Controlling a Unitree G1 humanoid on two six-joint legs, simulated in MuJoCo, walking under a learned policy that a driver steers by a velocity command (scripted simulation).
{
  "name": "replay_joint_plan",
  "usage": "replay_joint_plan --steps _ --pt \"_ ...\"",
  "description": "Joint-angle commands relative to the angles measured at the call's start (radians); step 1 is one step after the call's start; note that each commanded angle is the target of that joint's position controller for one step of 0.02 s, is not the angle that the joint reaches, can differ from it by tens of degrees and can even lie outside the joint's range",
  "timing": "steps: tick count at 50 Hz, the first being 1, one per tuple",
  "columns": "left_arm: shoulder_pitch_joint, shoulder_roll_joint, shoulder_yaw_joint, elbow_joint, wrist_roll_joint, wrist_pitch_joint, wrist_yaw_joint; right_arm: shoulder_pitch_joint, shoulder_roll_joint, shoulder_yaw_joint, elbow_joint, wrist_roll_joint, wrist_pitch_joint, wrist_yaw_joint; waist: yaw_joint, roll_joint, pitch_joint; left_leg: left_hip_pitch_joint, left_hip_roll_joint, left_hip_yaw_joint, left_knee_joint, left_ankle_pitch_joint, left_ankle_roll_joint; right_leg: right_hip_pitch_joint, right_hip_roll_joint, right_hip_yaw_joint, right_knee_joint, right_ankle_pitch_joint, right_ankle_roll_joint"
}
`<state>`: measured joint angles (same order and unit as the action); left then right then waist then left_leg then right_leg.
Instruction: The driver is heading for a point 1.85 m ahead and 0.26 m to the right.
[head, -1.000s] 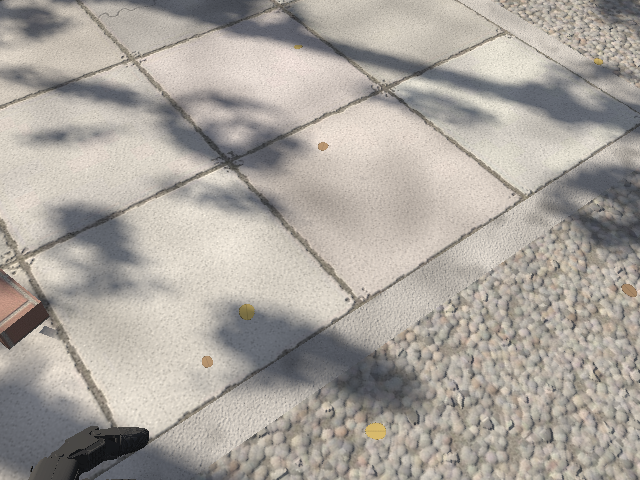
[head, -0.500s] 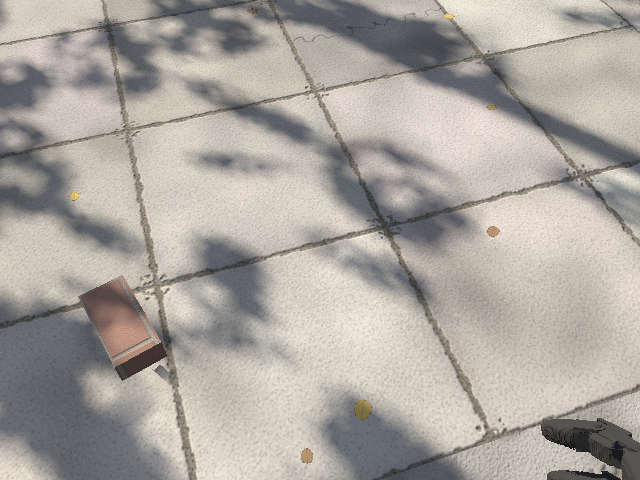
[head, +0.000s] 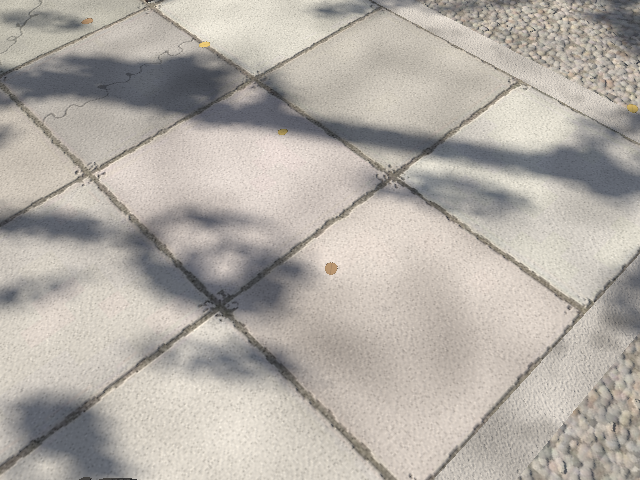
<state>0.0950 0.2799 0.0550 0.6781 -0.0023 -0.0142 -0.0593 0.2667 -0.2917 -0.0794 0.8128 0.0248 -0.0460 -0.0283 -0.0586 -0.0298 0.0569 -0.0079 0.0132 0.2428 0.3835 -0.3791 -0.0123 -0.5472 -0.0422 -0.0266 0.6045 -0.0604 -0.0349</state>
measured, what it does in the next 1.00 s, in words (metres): steps on the spot, turning right: right foot, then left foot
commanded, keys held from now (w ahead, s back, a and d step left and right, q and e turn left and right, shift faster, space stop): e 0.56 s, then no key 0.38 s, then q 0.06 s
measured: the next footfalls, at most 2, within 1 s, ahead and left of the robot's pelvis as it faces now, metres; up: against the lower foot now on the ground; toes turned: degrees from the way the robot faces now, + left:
right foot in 0.02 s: +0.18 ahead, -0.09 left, +0.00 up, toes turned -3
left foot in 0.48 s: +0.20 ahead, +0.13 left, +0.00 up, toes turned -23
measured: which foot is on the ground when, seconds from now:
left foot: down 0.00-0.04, up 0.06-0.46, down 0.48-1.00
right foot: up 0.00-0.00, down 0.02-0.50, up 0.52-0.84, down 0.86-1.00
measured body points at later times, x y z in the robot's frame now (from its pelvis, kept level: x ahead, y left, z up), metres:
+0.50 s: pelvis +0.09 +0.02 +0.00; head +0.13 +0.02 +0.45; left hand +0.33 +0.25 -0.09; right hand +0.15 -0.29 -0.10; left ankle +0.16 +0.14 -0.73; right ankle +0.14 -0.09 -0.73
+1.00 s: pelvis +0.09 +0.01 +0.01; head +0.10 -0.01 +0.46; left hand +0.35 +0.16 -0.08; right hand +0.07 -0.28 -0.12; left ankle +0.16 +0.14 -0.73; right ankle +0.03 -0.09 -0.73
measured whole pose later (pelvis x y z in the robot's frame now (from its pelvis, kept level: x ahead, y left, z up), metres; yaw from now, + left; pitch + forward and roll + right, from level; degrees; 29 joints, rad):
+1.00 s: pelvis +0.09 +0.01 +0.01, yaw -26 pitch -1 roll +0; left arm 0.17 0.23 0.03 0.67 0.03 0.03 0.00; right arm 0.20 -0.27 -0.03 0.80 -0.02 0.00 0.00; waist -0.04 0.03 0.03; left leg -0.23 0.06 0.00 0.49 -0.25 -0.05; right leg -0.20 0.03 0.03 0.50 -0.29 -0.01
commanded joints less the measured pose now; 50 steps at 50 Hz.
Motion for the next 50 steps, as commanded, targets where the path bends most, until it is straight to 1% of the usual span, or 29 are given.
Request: replay_joint_plan --steps 1,2,3,4,5,6,7,8,10,15,20,23,24,25,26,27,28,29,30,33,37,40,42,43,44,45,46,47,50 --pt "0.25 0.198 0.084 -0.011 0.006 -0.003 0.016 -0.055 -0.155 -0.037 -0.074 0.01 0.004 -0.008 0.165 0.018 -0.179 -0.094 0.158 -0.04 0.398 0.777 0.052 0.37 0.075 -0.013 -0.139 0.172 -0.083" --pt "0.257 0.302 0.101 -0.026 0.003 0.004 0.043 0.026 -0.062 -0.006 -0.097 -0.055 0.0 0.001 0.098 -0.24 -0.253 -0.387 0.051 -0.041 0.729 0.02 -0.023 0.629 -0.156 0.289 -0.066 0.708 -0.185" --pt "0.207 0.32 0.092 -0.082 0.022 -0.003 0.04 0.091 -0.069 0.008 -0.114 -0.055 -0.004 0.015 0.064 -0.263 -0.442 -0.605 -0.102 -0.235 1.01 -0.374 -0.063 0.796 -0.354 0.719 -0.152 0.596 -0.415" --pt "0.178 0.248 0.077 -0.105 0.01 -0.005 0.028 0.017 -0.148 -0.011 -0.101 -0.024 -0.002 0.023 0.124 -0.074 -0.443 -0.64 -0.04 -0.353 1.032 -0.284 -0.043 0.741 -0.307 0.633 -0.211 0.434 -0.374" --pt "0.132 0.209 0.066 -0.104 -0.001 -0.009 0.029 -0.056 -0.144 -0.009 -0.126 -0.008 0.003 0.019 0.108 -0.038 -0.325 -0.672 -0.013 -0.338 0.982 -0.196 -0.028 0.636 -0.257 0.528 -0.228 0.298 -0.318" --pt "0.096 0.178 0.058 -0.099 -0.014 -0.006 0.034 -0.074 -0.129 -0.008 -0.114 -0.021 0.012 0.005 0.081 0.03 -0.233 -0.668 0.023 -0.335 0.9 -0.134 -0.031 0.517 -0.205 0.457 -0.248 0.2 -0.262" --pt "0.064 0.161 0.053 -0.103 -0.015 0.0 0.043 -0.081 -0.139 -0.013 -0.116 -0.032 0.024 -0.007 0.059 0.007 -0.194 -0.623 0.042 -0.341 0.824 -0.09 -0.033 0.414 -0.176 0.422 -0.267 0.145 -0.238" --pt "0.05 0.164 0.053 -0.111 -0.001 0.006 0.049 -0.074 -0.137 -0.014 -0.115 -0.033 0.034 -0.008 0.041 -0.03 -0.181 -0.558 0.034 -0.333 0.789 -0.059 -0.035 0.335 -0.146 0.403 -0.286 0.123 -0.225" --pt "0.04 0.176 0.059 -0.12 0.012 0.011 0.059 -0.053 -0.112 -0.009 -0.107 -0.036 0.04 -0.011 0.031 -0.058 -0.189 -0.509 0.011 -0.321 0.702 -0.033 -0.049 0.285 -0.12 0.375 -0.292 0.158 -0.223" --pt "0.045 0.194 0.069 -0.127 -0.001 0.031 0.089 -0.11 -0.089 0.0 -0.116 -0.033 0.046 -0.014 0.056 -0.074 -0.2 -0.484 -0.011 -0.345 0.515 0.056 -0.076 0.26 -0.087 0.408 -0.293 -0.073 -0.197" --pt "0.054 0.187 0.07 -0.132 0.0 0.05 0.087 -0.142 -0.097 -0.003 -0.13 -0.024 0.027 0.0 0.081 -0.125 -0.171 -0.416 -0.036 -0.351 0.345 0.05 -0.061 0.264 -0.075 0.496 -0.28 -0.185 -0.176" --pt "0.041 0.18 0.068 -0.137 -0.013 0.061 0.087 -0.092 -0.101 -0.011 -0.118 -0.018 0.011 0.015 0.049 -0.135 -0.167 -0.301 -0.048 -0.33 0.122 0.115 -0.024 0.276 -0.054 0.536 -0.225 -0.126 -0.144" --pt "0.05 0.167 0.063 -0.136 -0.021 0.065 0.09 -0.058 -0.12 -0.02 -0.108 -0.023 0.009 0.016 0.034 -0.114 -0.165 -0.212 -0.01 -0.338 0.01 0.191 0.0 0.234 -0.017 0.515 -0.185 -0.163 -0.108" --pt "0.093 0.119 0.051 -0.135 -0.017 0.065 0.089 -0.04 -0.188 -0.035 -0.113 -0.042 0.013 0.012 0.057 0.044 -0.182 -0.105 0.188 -0.5 -0.058 0.205 0.072 0.128 0.066 0.407 -0.01 -0.372 -0.048" --pt "0.068 0.132 0.058 -0.174 -0.027 0.055 0.087 -0.067 -0.254 -0.05 -0.109 -0.074 0.024 0.011 0.082 0.347 -0.108 -0.15 0.348 -0.739 -0.12 0.344 0.227 -0.061 0.22 0.18 0.197 -0.535 0.009" --pt "0.097 0.215 0.083 -0.149 -0.002 0.045 0.085 -0.122 -0.193 -0.036 -0.145 -0.079 0.02 0.009 0.079 0.265 -0.106 -0.184 0.39 -0.743 -0.106 0.404 0.276 -0.064 0.147 0.205 0.419 -0.525 0.05" --pt "0.125 0.234 0.096 -0.119 -0.01 0.049 0.081 -0.171 -0.144 -0.023 -0.162 -0.066 0.02 0.002 0.098 0.192 -0.106 -0.193 0.336 -0.633 -0.079 0.425 0.239 -0.052 0.137 0.196 0.504 -0.463 0.065" --pt "0.147 0.203 0.091 -0.091 -0.01 0.06 0.086 -0.192 -0.121 -0.016 -0.168 -0.05 0.022 -0.001 0.102 0.154 -0.1 -0.185 0.269 -0.547 -0.058 0.419 0.199 -0.048 0.133 0.182 0.555 -0.418 0.086" --pt "0.153 0.174 0.083 -0.086 -0.006 0.069 0.088 -0.188 -0.108 -0.011 -0.165 -0.033 0.024 -0.004 0.091 0.153 -0.09 -0.163 0.25 -0.511 -0.048 0.439 0.194 -0.072 0.131 0.181 0.61 -0.382 0.103" --pt "0.097 0.114 0.058 -0.107 -0.017 0.071 0.086 -0.139 -0.11 -0.006 -0.152 -0.036 0.037 -0.005 0.055 0.174 -0.083 -0.12 0.209 -0.424 -0.047 0.503 0.214 -0.062 0.122 0.131 0.532 -0.351 0.13" --pt "0.042 0.069 0.03 -0.129 -0.006 0.064 0.079 -0.123 -0.144 -0.016 -0.14 -0.031 0.048 0.001 0.023 0.228 -0.125 -0.083 0.222 -0.394 -0.022 0.539 0.225 0.096 0.065 0.075 0.229 -0.389 0.131" --pt "0.065 0.089 0.032 -0.112 -0.011 0.064 0.072 -0.106 -0.163 -0.018 -0.122 -0.015 0.053 0.011 0.023 0.241 -0.125 -0.102 0.232 -0.406 0.005 0.561 0.228 0.222 0.067 0.023 0.009 -0.317 0.11" --pt "0.119 0.087 0.032 -0.079 -0.004 0.061 0.068 -0.091 -0.14 -0.006 -0.1 0.002 0.05 0.014 0.058 0.204 -0.11 -0.16 0.204 -0.385 0.041 0.528 0.175 0.374 0.075 0.013 -0.279 -0.086 0.06" --pt "0.124 0.121 0.034 -0.085 0.002 0.06 0.073 -0.049 -0.118 0.004 -0.085 -0.009 0.038 0.018 0.047 0.146 -0.14 -0.237 0.181 -0.366 0.063 0.432 0.107 0.504 0.01 0.1 -0.286 0.04 0.028" --pt "0.14 0.199 0.046 -0.096 0.014 0.064 0.085 -0.034 -0.062 0.025 -0.101 -0.054 0.022 0.029 0.013 -0.078 -0.206 -0.335 0.096 -0.276 0.197 0.192 0.027 0.619 -0.166 0.285 -0.221 0.347 -0.036" --pt "0.073 0.145 0.028 -0.086 0.027 0.058 0.076 -0.066 -0.04 0.033 -0.109 -0.052 0.018 0.025 0.006 -0.191 -0.177 -0.297 0.058 -0.251 0.13 0.006 -0.021 0.445 -0.214 0.31 -0.222 0.258 -0.144" --pt "0.016 0.09 0.014 -0.103 0.027 0.046 0.067 -0.1 -0.085 0.026 -0.098 -0.053 0.021 0.021 0.019 -0.122 -0.134 -0.25 0.058 -0.249 0.115 0.08 -0.043 0.402 -0.154 0.27 -0.238 0.113 -0.133" --pt "0.024 0.07 0.009 -0.086 0.032 0.037 0.065 -0.125 -0.086 0.026 -0.094 -0.054 0.02 0.022 0.029 -0.113 -0.131 -0.238 0.054 -0.248 0.09 0.171 -0.047 0.405 -0.102 0.234 -0.233 0.011 -0.084" --pt "0.061 0.087 0.008 -0.057 0.033 0.02 0.067 -0.11 -0.103 0.024 -0.062 -0.036 0.033 0.023 0.045 -0.064 -0.066 -0.237 0.061 -0.266 0.064 0.259 -0.037 0.379 -0.043 0.164 -0.226 -0.056 -0.014"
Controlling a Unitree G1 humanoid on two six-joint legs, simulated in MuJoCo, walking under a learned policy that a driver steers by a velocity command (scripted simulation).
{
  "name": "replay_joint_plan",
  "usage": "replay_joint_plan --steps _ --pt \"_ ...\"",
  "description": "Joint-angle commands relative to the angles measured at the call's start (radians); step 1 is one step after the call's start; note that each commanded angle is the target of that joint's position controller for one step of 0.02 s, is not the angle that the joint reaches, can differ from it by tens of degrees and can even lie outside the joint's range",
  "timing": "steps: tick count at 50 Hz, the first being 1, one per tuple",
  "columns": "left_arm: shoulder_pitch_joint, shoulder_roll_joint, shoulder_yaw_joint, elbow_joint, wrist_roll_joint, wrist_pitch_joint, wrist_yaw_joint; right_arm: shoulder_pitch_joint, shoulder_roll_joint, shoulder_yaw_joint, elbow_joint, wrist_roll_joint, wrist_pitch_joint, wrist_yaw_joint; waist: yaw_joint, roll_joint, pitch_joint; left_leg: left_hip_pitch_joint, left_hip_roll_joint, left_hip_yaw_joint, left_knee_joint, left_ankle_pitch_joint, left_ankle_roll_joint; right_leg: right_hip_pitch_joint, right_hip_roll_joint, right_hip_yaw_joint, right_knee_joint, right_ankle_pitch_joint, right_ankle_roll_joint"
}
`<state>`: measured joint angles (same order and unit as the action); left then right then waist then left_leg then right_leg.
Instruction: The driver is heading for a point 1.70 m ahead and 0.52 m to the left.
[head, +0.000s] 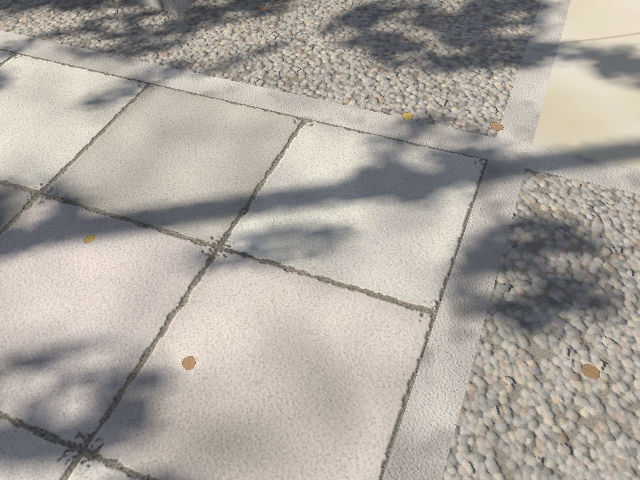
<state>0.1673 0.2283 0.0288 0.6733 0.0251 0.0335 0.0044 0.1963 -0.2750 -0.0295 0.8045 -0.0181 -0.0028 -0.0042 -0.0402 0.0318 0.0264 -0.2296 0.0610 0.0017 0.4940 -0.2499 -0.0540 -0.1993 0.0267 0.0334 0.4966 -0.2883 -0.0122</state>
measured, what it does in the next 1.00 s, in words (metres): steps on the spot, turning left: left foot, then right foot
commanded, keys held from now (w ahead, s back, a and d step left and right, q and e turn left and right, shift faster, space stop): q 0.88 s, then no key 0.12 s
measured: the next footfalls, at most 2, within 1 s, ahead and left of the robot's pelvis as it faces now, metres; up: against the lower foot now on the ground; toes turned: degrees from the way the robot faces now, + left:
left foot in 0.34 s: +0.02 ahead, +0.13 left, +0.00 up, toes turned +12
right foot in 0.98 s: +0.13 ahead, -0.05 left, +0.00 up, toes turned +38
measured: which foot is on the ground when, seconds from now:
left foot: down 0.00-0.10, up 0.12-0.32, down 0.34-0.98, up 1.00-1.00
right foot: down 0.00-0.34, up 0.36-0.96, down 0.98-1.00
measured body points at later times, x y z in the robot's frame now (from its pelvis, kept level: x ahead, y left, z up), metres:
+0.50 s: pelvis -0.01 +0.05 +0.00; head +0.02 +0.10 +0.45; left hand +0.08 +0.37 -0.12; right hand +0.17 -0.20 -0.08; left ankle -0.02 +0.12 -0.74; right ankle -0.01 -0.12 -0.65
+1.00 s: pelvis +0.03 +0.03 +0.00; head +0.05 +0.04 +0.45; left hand +0.01 +0.36 -0.09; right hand +0.31 -0.13 -0.09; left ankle -0.02 +0.13 -0.73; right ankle +0.10 -0.07 -0.74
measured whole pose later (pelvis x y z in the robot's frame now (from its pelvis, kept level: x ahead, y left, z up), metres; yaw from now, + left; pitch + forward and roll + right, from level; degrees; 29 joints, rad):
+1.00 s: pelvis +0.03 +0.03 +0.00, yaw +32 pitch +1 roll -1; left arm 0.13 0.31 0.08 0.75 0.00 -0.04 0.01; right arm 0.17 -0.33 -0.06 0.63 0.01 0.05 -0.03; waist -0.01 0.03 0.04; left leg -0.28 -0.16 -0.29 0.57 -0.30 0.04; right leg -0.25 0.05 0.09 0.46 -0.20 0.02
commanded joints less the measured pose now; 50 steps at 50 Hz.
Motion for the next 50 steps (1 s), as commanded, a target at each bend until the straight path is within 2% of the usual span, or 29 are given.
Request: replay_joint_plan --steps 1,3,5,8,10,11,13,16,17,18,19,20,21,22,23,24,27,32,38,45,47,48,49,50 --pt "0.0 0.15 0.039 -0.046 0.003 -0.028 0.007 -0.042 -0.124 -0.026 -0.049 0.014 -0.009 -0.001 0.033 -0.115 -0.024 -0.036 0.007 -0.026 -0.037 0.13 0.01 0.041 -0.11 0.094 -0.112 0.176 -0.035" --pt "0.009 0.186 0.053 -0.045 -0.005 -0.019 0.022 -0.053 -0.137 -0.032 -0.054 0.023 -0.007 -0.004 0.042 -0.118 -0.016 -0.09 -0.009 -0.024 0.011 0.114 0.015 0.057 -0.144 0.108 -0.118 0.196 -0.062" --pt "0.016 0.205 0.065 -0.042 -0.009 -0.009 0.033 -0.045 -0.136 -0.037 -0.057 0.028 -0.001 -0.008 0.044 -0.141 -0.011 -0.139 -0.024 -0.007 0.087 0.057 0.011 0.059 -0.203 0.138 -0.136 0.207 -0.109" --pt "-0.002 0.202 0.071 -0.054 -0.009 -0.007 0.043 -0.031 -0.126 -0.046 -0.069 0.031 0.013 -0.005 0.053 -0.198 -0.021 -0.215 -0.021 0.0 0.322 -0.216 0.013 0.045 -0.318 0.199 -0.152 0.301 -0.203" --pt "-0.019 0.199 0.073 -0.052 -0.013 -0.018 0.044 -0.035 -0.117 -0.052 -0.084 0.038 0.025 0.002 0.051 -0.166 -0.018 -0.289 0.013 -0.029 0.465 -0.342 0.014 0.063 -0.383 0.206 -0.148 0.45 -0.249" --pt "-0.043 0.203 0.076 -0.051 -0.019 -0.022 0.042 -0.026 -0.112 -0.051 -0.085 0.038 0.031 0.005 0.04 -0.143 -0.022 -0.28 0.024 -0.025 0.451 -0.324 0.013 0.065 -0.375 0.171 -0.136 0.488 -0.241" --pt "-0.089 0.214 0.083 -0.051 -0.029 -0.02 0.04 -0.007 -0.113 -0.051 -0.085 0.037 0.037 0.013 0.03 -0.143 -0.051 -0.206 0.019 0.005 0.37 -0.24 0.015 0.058 -0.348 0.101 -0.104 0.538 -0.211" --pt "-0.108 0.213 0.084 -0.034 -0.051 -0.006 0.042 0.067 -0.121 -0.06 -0.077 0.04 0.036 0.032 -0.009 -0.148 -0.09 -0.035 -0.046 0.084 0.099 -0.006 0.049 0.03 -0.295 -0.003 0.02 0.466 -0.135" --pt "-0.046 0.186 0.079 -0.008 -0.053 -0.006 0.039 0.084 -0.151 -0.073 -0.078 0.031 0.033 0.027 -0.004 -0.063 -0.09 0.05 -0.058 0.028 -0.033 0.141 0.081 -0.026 -0.237 -0.071 0.15 0.302 -0.068" --pt "-0.008 0.132 0.063 -0.022 -0.006 -0.007 0.037 0.092 -0.285 -0.105 -0.108 0.028 0.028 0.008 0.032 0.231 -0.086 0.195 0.175 -0.337 -0.123 0.517 0.181 -0.277 -0.118 -0.169 0.447 -0.128 0.048" --pt "-0.11 0.127 0.057 -0.073 -0.003 -0.009 0.047 0.109 -0.318 -0.099 -0.134 -0.011 0.007 0.02 -0.013 0.276 -0.132 0.165 0.342 -0.61 -0.165 0.638 0.39 -0.411 0.014 -0.023 0.647 -0.441 0.074" --pt "-0.119 0.173 0.069 -0.065 -0.02 -0.008 0.051 0.096 -0.279 -0.089 -0.146 -0.019 -0.014 0.03 -0.024 0.132 -0.138 0.176 0.321 -0.556 -0.173 0.553 0.411 -0.439 -0.014 0.052 0.749 -0.414 0.068" --pt "-0.11 0.188 0.076 -0.052 -0.029 -0.008 0.053 0.053 -0.251 -0.082 -0.149 -0.006 -0.026 0.027 0.002 0.081 -0.098 0.157 0.264 -0.459 -0.159 0.472 0.358 -0.455 -0.037 0.061 0.751 -0.32 0.056" --pt "-0.092 0.193 0.083 -0.026 -0.024 -0.008 0.059 0.012 -0.233 -0.08 -0.153 0.015 -0.024 0.017 0.02 0.025 -0.082 0.155 0.209 -0.4 -0.151 0.382 0.3 -0.463 -0.056 0.065 0.713 -0.231 0.056" --pt "-0.088 0.201 0.087 -0.019 -0.02 -0.008 0.064 -0.011 -0.213 -0.072 -0.158 0.031 -0.019 0.007 0.03 0.039 -0.074 0.146 0.183 -0.37 -0.151 0.378 0.271 -0.451 -0.066 0.071 0.677 -0.167 0.062" --pt "-0.074 0.192 0.088 -0.011 -0.024 -0.009 0.06 -0.009 -0.202 -0.065 -0.163 0.033 -0.013 -0.001 0.038 0.059 -0.085 0.131 0.154 -0.345 -0.157 0.401 0.261 -0.412 -0.054 0.066 0.683 -0.121 0.073" --pt "-0.057 0.17 0.084 0.0 -0.032 -0.013 0.055 0.011 -0.192 -0.064 -0.179 0.029 -0.007 -0.015 0.033 0.064 -0.111 0.171 0.131 -0.33 -0.166 0.407 0.26 -0.406 -0.031 0.067 0.646 -0.051 0.093" --pt "-0.091 0.168 0.085 -0.005 -0.03 -0.022 0.056 0.019 -0.204 -0.071 -0.197 0.029 0.009 -0.029 0.017 0.09 -0.078 0.179 0.117 -0.394 -0.182 0.245 0.261 -0.426 -0.025 0.09 0.489 -0.02 0.12" --pt "-0.105 0.168 0.083 -0.002 -0.031 -0.047 0.043 -0.002 -0.215 -0.081 -0.218 0.024 0.023 -0.032 0.009 0.109 -0.066 0.117 0.089 -0.471 -0.163 0.157 0.271 -0.35 -0.008 0.107 0.323 -0.036 0.123" --pt "-0.071 0.183 0.082 0.005 -0.04 -0.081 0.012 -0.041 -0.215 -0.085 -0.246 0.03 0.041 -0.024 0.016 0.117 -0.113 0.127 0.08 -0.564 -0.079 0.403 0.276 -0.2 0.017 0.097 0.142 -0.066 0.09" --pt "-0.026 0.182 0.082 0.021 -0.039 -0.087 0.001 -0.064 -0.199 -0.078 -0.251 0.039 0.047 -0.026 0.043 0.109 -0.128 0.113 0.056 -0.552 -0.038 0.443 0.248 -0.095 0.011 0.071 -0.01 0.038 0.07" --pt "-0.006 0.18 0.082 0.029 -0.033 -0.089 -0.003 -0.065 -0.186 -0.072 -0.249 0.046 0.05 -0.028 0.059 0.094 -0.123 0.076 0.026 -0.532 -0.018 0.376 0.213 -0.011 -0.005 0.063 -0.135 0.183 0.052" --pt "-0.014 0.212 0.085 0.019 -0.019 -0.087 0.0 -0.014 -0.15 -0.061 -0.239 0.037 0.047 -0.028 0.036 0.009 -0.135 0.009 -0.03 -0.473 0.053 0.166 0.158 0.088 -0.117 0.166 -0.175 0.304 0.008" --pt "-0.061 0.261 0.084 -0.01 -0.004 -0.077 0.008 0.071 -0.11 -0.047 -0.226 0.012 0.04 -0.025 -0.029 -0.222 -0.126 -0.104 -0.174 -0.317 0.233 -0.261 0.095 0.148 -0.295 0.349 -0.179 0.561 -0.088"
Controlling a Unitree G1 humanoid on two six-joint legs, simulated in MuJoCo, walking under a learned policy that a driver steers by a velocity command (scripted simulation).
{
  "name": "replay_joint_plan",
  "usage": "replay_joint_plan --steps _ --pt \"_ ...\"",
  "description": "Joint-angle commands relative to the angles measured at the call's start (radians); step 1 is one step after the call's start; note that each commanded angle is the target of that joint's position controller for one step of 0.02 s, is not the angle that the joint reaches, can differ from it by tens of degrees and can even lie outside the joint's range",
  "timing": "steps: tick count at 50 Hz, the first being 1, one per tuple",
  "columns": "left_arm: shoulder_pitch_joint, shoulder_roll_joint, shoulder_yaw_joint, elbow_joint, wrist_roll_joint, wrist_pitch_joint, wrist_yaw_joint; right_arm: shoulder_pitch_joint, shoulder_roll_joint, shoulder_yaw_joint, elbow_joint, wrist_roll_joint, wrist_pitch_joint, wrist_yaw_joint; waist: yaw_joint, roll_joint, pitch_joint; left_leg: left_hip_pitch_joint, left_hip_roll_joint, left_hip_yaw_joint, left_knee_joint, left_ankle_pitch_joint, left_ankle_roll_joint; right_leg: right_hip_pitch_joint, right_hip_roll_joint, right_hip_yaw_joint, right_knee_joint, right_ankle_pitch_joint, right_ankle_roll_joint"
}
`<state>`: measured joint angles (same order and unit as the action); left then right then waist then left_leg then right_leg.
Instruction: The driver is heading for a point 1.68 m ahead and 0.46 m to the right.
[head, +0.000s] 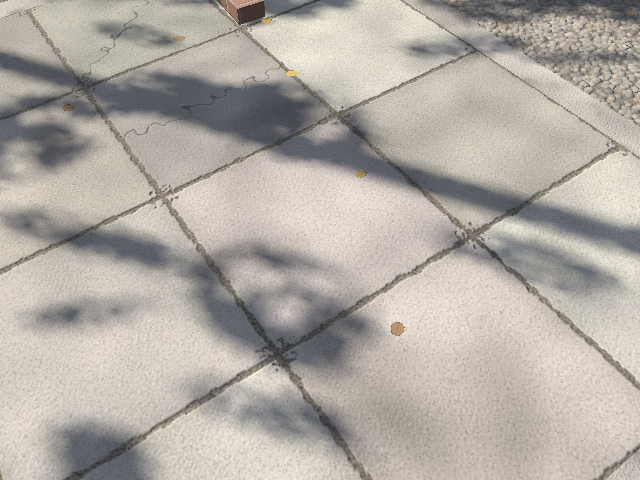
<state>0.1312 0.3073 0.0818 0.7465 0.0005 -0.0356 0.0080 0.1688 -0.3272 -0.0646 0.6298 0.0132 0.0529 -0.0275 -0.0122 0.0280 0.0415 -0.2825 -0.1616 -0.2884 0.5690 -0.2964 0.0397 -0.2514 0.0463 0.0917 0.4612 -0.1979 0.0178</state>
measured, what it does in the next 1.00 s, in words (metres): walks ahead, turning right: left foot, then right foot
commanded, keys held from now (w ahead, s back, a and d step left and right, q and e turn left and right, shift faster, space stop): no key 0.18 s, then e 0.30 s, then w+e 0.52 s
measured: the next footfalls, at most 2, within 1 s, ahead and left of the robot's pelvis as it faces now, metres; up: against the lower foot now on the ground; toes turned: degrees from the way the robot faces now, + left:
left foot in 0.30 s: +0.02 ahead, +0.14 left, +0.00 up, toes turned -4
right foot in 0.64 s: +0.03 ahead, -0.12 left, +0.00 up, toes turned -13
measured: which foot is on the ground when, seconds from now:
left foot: up 0.00-0.28, down 0.30-0.64, up 0.66-1.00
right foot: down 0.00-0.36, up 0.38-0.62, down 0.64-1.00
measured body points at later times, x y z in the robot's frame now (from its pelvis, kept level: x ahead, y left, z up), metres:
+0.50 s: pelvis +0.00 +0.00 +0.00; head +0.03 +0.00 +0.45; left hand +0.15 +0.28 -0.11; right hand +0.10 -0.29 -0.10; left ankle -0.02 +0.14 -0.74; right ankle -0.02 -0.11 -0.70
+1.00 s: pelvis +0.13 -0.07 +0.01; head +0.15 -0.12 +0.46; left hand +0.23 +0.20 -0.09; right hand +0.26 -0.39 -0.07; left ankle +0.36 +0.02 -0.68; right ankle -0.01 -0.11 -0.74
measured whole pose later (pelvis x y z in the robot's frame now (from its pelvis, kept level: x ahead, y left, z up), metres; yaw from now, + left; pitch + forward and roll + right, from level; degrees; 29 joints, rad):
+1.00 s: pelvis +0.13 -0.07 +0.01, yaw -22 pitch +2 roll +2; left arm 0.44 0.28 0.04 0.77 -0.02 -0.04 0.02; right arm 0.03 -0.30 -0.06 0.65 0.01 -0.09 0.03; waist 0.08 0.04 0.04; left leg -0.62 0.02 -0.07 0.60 0.02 -0.06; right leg 0.02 0.06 0.15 0.29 -0.32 -0.08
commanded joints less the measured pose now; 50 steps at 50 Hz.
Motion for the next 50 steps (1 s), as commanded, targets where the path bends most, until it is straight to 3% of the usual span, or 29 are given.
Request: replay_joint_plan --steps 1,2,3,4,7,10,12,14,15,16,17,18,19,22,23,25,29,31,32,33,34,35,36,37,38,39,42,45,50 --pt "0.007 0.182 0.03 -0.067 0.042 -0.005 0.0 0.062 -0.131 -0.037 -0.07 -0.011 -0.021 -0.006 -0.025 -0.278 -0.094 -0.167 0.0 0.062 0.339 -0.411 -0.054 0.124 -0.419 0.433 -0.152 0.489 -0.287" --pt "-0.005 0.158 0.024 -0.071 0.022 -0.008 -0.002 0.072 -0.187 -0.055 -0.051 -0.013 -0.023 -0.01 -0.019 -0.189 -0.08 -0.187 0.051 0.063 0.479 -0.36 -0.087 0.105 -0.414 0.402 -0.149 0.396 -0.309" --pt "-0.028 0.127 0.015 -0.07 0.008 -0.006 0.001 0.062 -0.185 -0.06 -0.033 -0.008 -0.019 -0.012 -0.019 -0.15 -0.069 -0.199 0.062 0.063 0.527 -0.291 -0.106 0.104 -0.348 0.322 -0.138 0.319 -0.266" --pt "-0.045 0.106 0.004 -0.072 -0.001 -0.004 0.003 0.065 -0.151 -0.055 -0.014 -0.007 -0.008 -0.015 -0.02 -0.138 -0.066 -0.201 0.067 0.064 0.547 -0.251 -0.125 0.109 -0.296 0.259 -0.13 0.265 -0.229" --pt "-0.04 0.081 -0.014 -0.052 0.001 0.004 0.005 0.044 -0.077 -0.029 -0.014 -0.002 -0.003 -0.009 -0.006 -0.169 -0.059 -0.155 0.09 0.117 0.452 -0.179 -0.151 0.11 -0.234 0.161 -0.126 0.318 -0.222" --pt "-0.021 0.09 -0.017 -0.036 0.004 0.017 0.005 -0.001 -0.019 -0.003 -0.02 -0.01 -0.013 -0.005 0.024 -0.201 -0.085 -0.043 0.154 0.206 0.176 -0.179 -0.157 0.129 -0.21 0.137 -0.107 0.338 -0.214" --pt "0.014 0.12 -0.013 -0.021 -0.004 0.028 0.001 0.001 -0.033 -0.009 -0.004 -0.006 -0.019 -0.007 0.039 -0.214 -0.081 0.023 0.14 0.235 0.004 -0.115 -0.153 0.133 -0.209 0.181 -0.095 0.336 -0.216" --pt "0.008 0.146 -0.008 -0.018 -0.025 0.029 -0.002 0.054 -0.062 -0.021 0.027 -0.008 -0.024 -0.011 0.004 -0.196 -0.064 0.131 0.121 0.253 -0.235 0.1 -0.119 0.095 -0.193 0.207 -0.078 0.339 -0.19" --pt "0.028 0.152 -0.007 -0.016 -0.028 0.021 -0.004 0.06 -0.103 -0.03 0.024 -0.014 -0.027 -0.017 0.008 -0.163 -0.079 0.211 0.157 0.211 -0.243 0.188 -0.09 0.045 -0.189 0.222 -0.075 0.318 -0.155" --pt "0.02 0.139 -0.013 -0.025 -0.014 0.007 -0.01 0.087 -0.149 -0.039 0.015 -0.024 -0.026 -0.027 0.005 -0.09 -0.119 0.305 0.245 0.164 -0.18 0.363 -0.057 -0.026 -0.165 0.193 -0.031 0.265 -0.112" --pt "0.011 0.101 -0.016 -0.039 -0.02 -0.001 -0.012 0.092 -0.196 -0.056 0.039 -0.025 -0.02 -0.024 0.028 0.102 -0.122 0.27 0.28 0.142 -0.139 0.349 0.009 -0.068 -0.061 0.062 0.025 0.081 -0.06" --pt "-0.009 0.102 -0.02 -0.034 -0.02 -0.001 -0.012 0.075 -0.149 -0.047 0.022 -0.029 -0.019 -0.017 -0.002 0.115 -0.112 0.253 0.314 0.104 -0.173 0.309 0.058 -0.091 -0.023 0.015 0.099 -0.02 -0.02" --pt "-0.02 0.11 -0.014 -0.041 -0.025 0.005 -0.011 0.068 -0.134 -0.044 0.021 -0.032 -0.019 -0.017 -0.005 0.137 -0.081 0.237 0.362 0.06 -0.2 0.294 0.092 -0.143 -0.011 -0.008 0.158 -0.069 -0.009" --pt "-0.006 0.106 0.0 -0.052 -0.025 0.033 -0.01 0.039 -0.119 -0.039 0.004 -0.029 -0.036 -0.03 -0.009 0.197 -0.033 0.198 0.495 -0.01 -0.215 0.48 0.18 -0.234 -0.037 -0.047 0.419 -0.357 -0.003" --pt "-0.008 0.105 0.004 -0.059 -0.028 0.04 -0.013 0.035 -0.12 -0.039 0.003 -0.029 -0.041 -0.033 -0.009 0.167 -0.022 0.2 0.522 -0.007 -0.214 0.553 0.199 -0.272 -0.058 -0.044 0.495 -0.417 0.003" --pt "-0.004 0.084 -0.002 -0.066 -0.029 0.054 -0.022 0.016 -0.142 -0.049 0.007 -0.013 -0.046 -0.032 -0.004 0.113 -0.031 0.206 0.496 0.067 -0.229 0.471 0.174 -0.271 -0.089 -0.068 0.465 -0.351 0.014" --pt "0.002 0.086 -0.007 -0.084 -0.037 0.058 -0.051 0.001 -0.161 -0.054 0.014 0.006 -0.052 -0.011 -0.006 0.13 -0.015 0.097 0.433 0.164 -0.301 -0.043 0.129 -0.097 -0.075 -0.154 0.265 -0.225 -0.022" --pt "0.134 0.093 0.005 -0.033 -0.034 0.051 -0.051 -0.014 -0.141 -0.048 0.019 0.014 -0.06 0.003 0.059 0.092 -0.031 -0.008 0.393 0.242 -0.197 -0.142 0.092 0.111 -0.011 -0.221 0.101 -0.118 -0.051" --pt "0.233 0.124 0.023 0.003 -0.037 0.046 -0.044 0.009 -0.096 -0.034 0.025 0.002 -0.068 0.01 0.09 0.003 -0.058 -0.092 0.346 0.308 -0.025 -0.157 0.056 0.255 0.001 -0.183 0.048 -0.133 -0.075" --pt "0.335 0.226 0.05 0.008 -0.041 0.036 -0.028 -0.026 -0.026 -0.011 -0.011 -0.03 -0.08 0.018 0.119 -0.266 -0.064 -0.314 0.247 0.412 0.388 -0.277 -0.037 0.382 -0.217 0.191 -0.086 -0.157 -0.169" --pt "0.32 0.303 0.05 -0.037 -0.011 -0.001 -0.042 -0.095 -0.022 -0.006 -0.088 -0.007 -0.105 0.015 0.113 -0.33 -0.078 -0.557 0.115 0.259 0.577 -0.358 -0.058 0.375 -0.413 0.722 -0.275 -0.378 -0.373" --pt "0.277 0.228 0.031 -0.047 -0.004 -0.027 -0.048 -0.12 -0.09 -0.022 -0.086 0.03 -0.127 0.02 0.104 -0.193 -0.006 -0.618 0.184 0.187 0.647 -0.295 -0.038 0.349 -0.442 0.71 -0.312 -0.438 -0.391" --pt "0.242 0.173 0.014 -0.049 -0.01 -0.04 -0.044 -0.111 -0.119 -0.03 -0.074 0.032 -0.143 0.027 0.078 -0.153 0.048 -0.616 0.218 0.186 0.618 -0.186 -0.015 0.311 -0.402 0.604 -0.299 -0.398 -0.35" --pt "0.216 0.158 0.007 -0.058 -0.016 -0.043 -0.038 -0.091 -0.119 -0.034 -0.048 0.009 -0.152 0.026 0.061 -0.096 0.058 -0.584 0.243 0.192 0.575 -0.099 -0.012 0.29 -0.349 0.499 -0.279 -0.312 -0.308" --pt "0.194 0.155 0.004 -0.063 -0.016 -0.04 -0.03 -0.087 -0.12 -0.037 -0.041 -0.013 -0.158 0.026 0.049 -0.096 0.059 -0.545 0.253 0.198 0.505 -0.023 -0.02 0.271 -0.307 0.411 -0.275 -0.189 -0.278" --pt "0.197 0.15 -0.001 -0.069 -0.01 -0.036 -0.021 -0.087 -0.114 -0.039 -0.035 -0.02 -0.16 0.032 0.045 -0.115 0.044 -0.493 0.25 0.205 0.461 0.038 -0.032 0.255 -0.267 0.344 -0.283 -0.105 -0.257" --pt "0.246 0.154 0.001 -0.065 -0.013 -0.032 0.0 -0.112 -0.071 -0.03 -0.035 -0.02 -0.157 0.041 0.053 -0.1 0.017 -0.465 0.211 0.241 0.331 0.173 -0.074 0.262 -0.225 0.238 -0.281 0.125 -0.248" --pt "0.277 0.155 0.003 -0.049 -0.017 -0.022 0.017 -0.192 -0.031 -0.014 -0.054 -0.015 -0.158 0.046 0.074 -0.109 0.031 -0.411 0.178 0.251 0.142 0.288 -0.103 0.207 -0.187 0.182 -0.269 0.178 -0.223" --pt "0.344 0.158 0.009 -0.013 -0.032 -0.01 0.026 -0.325 -0.026 -0.005 -0.094 -0.001 -0.172 0.07 0.115 -0.124 0.059 -0.342 0.148 0.246 -0.031 0.353 -0.097 0.189 -0.207 0.231 -0.232 0.168 -0.214"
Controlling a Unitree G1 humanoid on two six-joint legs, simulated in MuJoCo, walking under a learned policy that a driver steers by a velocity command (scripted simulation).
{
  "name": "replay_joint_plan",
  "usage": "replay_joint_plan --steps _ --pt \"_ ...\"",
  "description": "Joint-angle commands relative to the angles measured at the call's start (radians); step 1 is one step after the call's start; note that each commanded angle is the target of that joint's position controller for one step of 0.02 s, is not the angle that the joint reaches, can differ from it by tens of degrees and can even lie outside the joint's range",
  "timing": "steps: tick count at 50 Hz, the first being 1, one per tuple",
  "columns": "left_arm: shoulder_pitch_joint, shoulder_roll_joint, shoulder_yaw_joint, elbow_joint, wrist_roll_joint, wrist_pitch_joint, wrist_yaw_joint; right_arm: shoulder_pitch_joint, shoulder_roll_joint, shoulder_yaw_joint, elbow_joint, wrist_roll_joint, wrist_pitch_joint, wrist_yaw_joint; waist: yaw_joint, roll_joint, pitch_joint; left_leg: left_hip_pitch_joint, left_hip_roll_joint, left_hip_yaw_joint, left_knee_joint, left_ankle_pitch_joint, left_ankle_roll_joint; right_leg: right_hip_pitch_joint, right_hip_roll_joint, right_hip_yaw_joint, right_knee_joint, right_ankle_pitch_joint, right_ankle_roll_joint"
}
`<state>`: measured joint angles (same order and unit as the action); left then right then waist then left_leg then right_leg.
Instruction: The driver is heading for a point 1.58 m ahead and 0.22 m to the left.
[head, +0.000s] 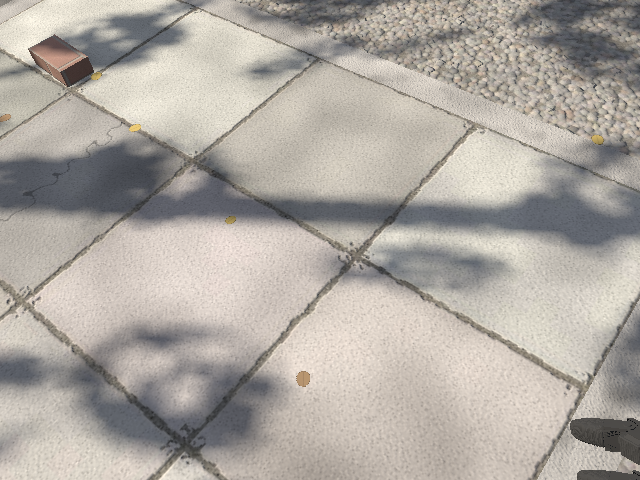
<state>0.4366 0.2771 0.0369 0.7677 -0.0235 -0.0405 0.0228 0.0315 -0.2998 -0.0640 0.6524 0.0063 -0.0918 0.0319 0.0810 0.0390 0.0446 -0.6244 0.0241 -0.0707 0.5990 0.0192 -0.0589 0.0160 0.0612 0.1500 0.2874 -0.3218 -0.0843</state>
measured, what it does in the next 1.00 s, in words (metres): walks ahead: left foot, then right foot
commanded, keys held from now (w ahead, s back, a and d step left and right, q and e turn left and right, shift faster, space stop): w+e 0.12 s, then w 0.22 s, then w+q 0.66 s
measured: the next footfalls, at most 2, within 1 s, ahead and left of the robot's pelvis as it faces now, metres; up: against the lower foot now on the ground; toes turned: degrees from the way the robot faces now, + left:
left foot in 0.14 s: +0.27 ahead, +0.13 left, +0.00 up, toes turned -9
right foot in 0.58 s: +0.46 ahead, -0.17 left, +0.00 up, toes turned -5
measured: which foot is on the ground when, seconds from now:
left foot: up 0.00-0.12, down 0.14-0.58, up 0.60-1.00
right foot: down 0.00-0.14, up 0.16-0.56, down 0.58-1.00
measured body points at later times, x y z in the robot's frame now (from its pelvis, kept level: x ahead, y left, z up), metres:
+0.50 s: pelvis +0.28 +0.00 +0.00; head +0.31 -0.01 +0.45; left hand +0.54 +0.19 -0.07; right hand +0.22 -0.28 -0.13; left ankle +0.23 +0.14 -0.74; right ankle +0.40 -0.17 -0.71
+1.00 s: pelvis +0.53 -0.06 -0.01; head +0.56 -0.05 +0.44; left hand +0.51 +0.24 -0.13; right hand +0.77 -0.26 -0.09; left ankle +0.68 +0.10 -0.70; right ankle +0.43 -0.17 -0.74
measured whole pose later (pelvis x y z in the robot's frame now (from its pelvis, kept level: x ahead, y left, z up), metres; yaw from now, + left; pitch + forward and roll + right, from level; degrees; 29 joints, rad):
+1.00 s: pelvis +0.53 -0.06 -0.01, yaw +8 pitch +1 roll -2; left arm 0.35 0.30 0.07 0.81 -0.01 -0.08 0.00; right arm 0.10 -0.28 -0.05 0.66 0.02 -0.02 0.05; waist 0.09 0.04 0.05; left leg -0.64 0.09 0.00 0.70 -0.03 0.02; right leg 0.08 0.01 -0.23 0.23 -0.31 0.00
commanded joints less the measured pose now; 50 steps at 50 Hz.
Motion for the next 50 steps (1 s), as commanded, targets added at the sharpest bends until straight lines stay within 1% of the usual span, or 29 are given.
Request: replay_joint_plan --steps 1,4,5,6,7,8,9,10,11,12,13,14,17,18,20,23,26,28,29,30,31,32,33,34,35,37,41,45,50 --pt "0.037 0.19 0.056 -0.031 -0.01 -0.002 0.013 -0.189 -0.062 -0.008 -0.119 0.007 -0.032 0.013 0.016 -0.138 0.055 0.019 -0.039 0.02 -0.086 0.04 0.011 -0.066 -0.232 0.19 -0.045 0.304 -0.106" --pt "0.007 0.201 0.067 -0.033 -0.007 0.008 0.018 -0.121 -0.101 -0.024 -0.106 0.01 -0.041 0.01 -0.032 -0.18 0.031 0.137 -0.047 0.022 -0.114 -0.04 0.049 -0.037 -0.253 0.219 0.025 0.463 -0.077" --pt "-0.008 0.201 0.068 -0.041 -0.002 0.01 0.015 -0.046 -0.13 -0.039 -0.09 0.01 -0.043 0.002 -0.07 -0.198 -0.019 0.249 -0.066 0.043 -0.122 -0.078 0.072 -0.037 -0.233 0.211 0.105 0.626 -0.061" --pt "-0.033 0.185 0.061 -0.054 0.004 0.012 0.01 0.088 -0.163 -0.057 -0.062 0.008 -0.043 -0.009 -0.144 -0.191 -0.12 0.448 -0.052 0.053 -0.152 -0.042 0.107 -0.073 -0.176 0.174 0.268 0.72 -0.03" --pt "-0.044 0.136 0.042 -0.081 0.023 0.012 0.005 0.266 -0.204 -0.066 -0.044 -0.01 -0.04 -0.02 -0.217 -0.139 -0.298 0.76 0.09 -0.083 -0.099 -0.122 0.174 -0.218 -0.124 0.149 0.522 0.563 -0.003" --pt "0.125 0.0 0.005 -0.094 0.012 0.002 0.001 0.355 -0.271 -0.077 -0.006 -0.025 -0.032 -0.015 -0.132 0.211 -0.473 1.123 0.361 -0.582 -0.162 -0.316 0.343 -0.58 0.046 0.071 0.885 -0.169 0.066" --pt "0.136 0.098 0.017 -0.068 -0.021 -0.005 0.001 0.358 -0.174 -0.057 0.005 -0.009 -0.034 -0.005 -0.146 0.225 -0.436 1.067 0.387 -0.771 -0.302 -0.509 0.351 -0.693 0.002 0.083 1.028 -0.239 0.078" --pt "0.018 0.167 0.037 -0.074 -0.031 -0.007 -0.002 0.289 -0.114 -0.041 0.003 -0.001 -0.03 -0.01 -0.161 0.124 -0.249 0.912 0.335 -0.596 -0.326 -0.52 0.307 -0.736 -0.048 0.058 1.048 -0.153 0.08" --pt "-0.068 0.172 0.036 -0.093 -0.018 -0.01 0.0 0.237 -0.095 -0.033 0.006 -0.004 -0.022 -0.011 -0.149 0.03 -0.148 0.767 0.29 -0.45 -0.33 -0.405 0.281 -0.714 -0.089 0.014 1.019 -0.085 0.078" --pt "-0.13 0.159 0.036 -0.11 0.0 -0.016 -0.003 0.21 -0.082 -0.028 0.017 -0.011 -0.018 -0.011 -0.133 0.001 -0.077 0.642 0.252 -0.356 -0.351 -0.278 0.277 -0.692 -0.114 0.0 0.97 -0.052 0.076" --pt "-0.138 0.144 0.037 -0.116 0.002 -0.016 -0.009 0.199 -0.071 -0.021 0.024 -0.022 -0.021 -0.013 -0.105 0.02 -0.057 0.567 0.221 -0.288 -0.377 -0.208 0.273 -0.648 -0.138 -0.001 0.932 -0.028 0.07" --pt "-0.127 0.12 0.032 -0.114 -0.002 -0.015 -0.014 0.194 -0.067 -0.02 0.032 -0.021 -0.024 -0.013 -0.088 0.043 -0.053 0.528 0.207 -0.25 -0.402 -0.175 0.277 -0.617 -0.148 -0.01 0.894 -0.023 0.068" --pt "-0.164 0.065 0.01 -0.13 0.01 -0.008 -0.022 0.201 -0.096 -0.026 0.062 0.003 -0.035 -0.013 -0.073 0.045 -0.014 0.457 0.214 -0.17 -0.468 -0.116 0.31 -0.62 -0.172 -0.054 0.73 -0.019 0.081" --pt "-0.202 0.056 0.002 -0.144 0.021 -0.014 -0.025 0.208 -0.116 -0.03 0.068 0.008 -0.034 -0.013 -0.081 0.039 -0.003 0.44 0.21 -0.156 -0.481 -0.103 0.317 -0.616 -0.18 -0.07 0.661 0.023 0.086" --pt "-0.267 0.049 -0.008 -0.161 0.025 -0.031 -0.035 0.208 -0.141 -0.034 0.071 0.016 -0.023 -0.015 -0.096 0.031 0.009 0.404 0.174 -0.102 -0.486 -0.084 0.302 -0.564 -0.169 -0.093 0.507 0.142 0.091" --pt "-0.357 0.074 -0.004 -0.182 0.016 -0.048 -0.048 0.264 -0.177 -0.041 0.088 0.026 -0.009 -0.017 -0.126 0.026 0.004 0.404 0.167 -0.087 -0.456 -0.058 0.271 -0.478 -0.124 -0.11 0.352 0.275 0.108" --pt "-0.385 0.113 0.013 -0.198 0.008 -0.057 -0.053 0.308 -0.192 -0.043 0.104 0.032 0.006 -0.021 -0.113 0.034 -0.006 0.455 0.198 -0.135 -0.395 -0.117 0.231 -0.408 -0.104 -0.101 0.258 0.277 0.094" --pt "-0.291 0.144 0.036 -0.171 0.008 -0.059 -0.047 0.315 -0.175 -0.034 0.109 0.025 0.017 -0.024 -0.05 0.033 -0.048 0.435 0.168 -0.121 -0.276 -0.074 0.189 -0.236 -0.086 -0.122 0.202 0.24 0.066" --pt "-0.174 0.186 0.059 -0.148 0.013 -0.059 -0.037 0.321 -0.132 -0.018 0.106 0.015 0.017 -0.024 0.01 0.011 -0.119 0.378 0.107 -0.077 -0.099 -0.057 0.153 -0.065 -0.124 -0.096 0.191 0.223 0.036" --pt "-0.014 0.269 0.079 -0.138 0.033 -0.052 -0.023 0.333 -0.042 0.014 0.072 -0.016 0.015 -0.024 0.063 -0.158 -0.28 0.216 0.021 -0.007 0.244 -0.33 0.1 0.178 -0.347 0.129 0.191 0.189 -0.029" --pt "0.005 0.31 0.085 -0.125 0.046 -0.043 -0.033 0.436 -0.003 0.025 0.047 0.023 0.006 -0.03 0.006 -0.411 -0.356 -0.045 -0.062 -0.001 0.517 -0.62 0.074 0.301 -0.496 0.542 0.031 -0.091 -0.147" --pt "-0.04 0.212 0.062 -0.131 0.033 -0.046 -0.039 0.396 -0.111 -0.003 0.068 0.046 0.01 -0.035 0.018 -0.259 -0.245 -0.125 -0.012 -0.068 0.635 -0.564 0.071 0.211 -0.462 0.522 -0.014 -0.199 -0.129" --pt "-0.089 0.161 0.047 -0.13 0.024 -0.049 -0.04 0.33 -0.139 -0.015 0.055 0.048 0.014 -0.033 0.006 -0.209 -0.149 -0.153 0.02 -0.06 0.645 -0.474 0.078 0.123 -0.432 0.367 -0.015 -0.139 -0.104" --pt "-0.146 0.129 0.037 -0.13 0.029 -0.053 -0.043 0.308 -0.126 -0.015 0.058 0.038 0.021 -0.036 -0.022 -0.156 -0.11 -0.116 0.054 -0.049 0.625 -0.398 0.072 0.039 -0.388 0.257 -0.029 -0.011 -0.09" --pt "-0.184 0.103 0.032 -0.124 0.033 -0.055 -0.044 0.292 -0.113 -0.018 0.056 0.028 0.029 -0.034 -0.043 -0.156 -0.071 -0.094 0.077 -0.049 0.584 -0.347 0.065 -0.021 -0.354 0.169 -0.053 0.088 -0.087" --pt "-0.211 0.092 0.036 -0.11 0.04 -0.069 -0.04 0.293 -0.079 -0.016 0.055 0.029 0.047 -0.026 -0.07 -0.161 -0.052 -0.029 0.096 -0.037 0.56 -0.284 0.055 -0.092 -0.324 0.048 -0.097 0.224 -0.085" --pt "-0.196 0.123 0.053 -0.073 0.034 -0.082 -0.027 0.216 -0.045 -0.008 0.012 0.018 0.063 -0.02 -0.071 -0.101 -0.009 -0.088 0.1 -0.041 0.434 -0.179 0.036 -0.085 -0.334 -0.09 -0.141 0.38 -0.105" --pt "-0.179 0.161 0.065 -0.048 0.03 -0.069 -0.016 0.101 -0.023 0.007 -0.028 0.017 0.055 0.006 -0.034 -0.084 0.026 -0.055 0.087 0.019 0.202 -0.016 0.046 -0.067 -0.317 -0.219 -0.158 0.399 -0.088" --pt "-0.115 0.202 0.081 -0.006 0.006 -0.041 -0.013 -0.028 -0.035 0.009 -0.095 0.018 0.054 0.033 -0.006 -0.076 0.062 -0.048 0.06 0.095 0.057 -0.064 0.101 0.048 -0.349 -0.301 -0.105 0.508 -0.059"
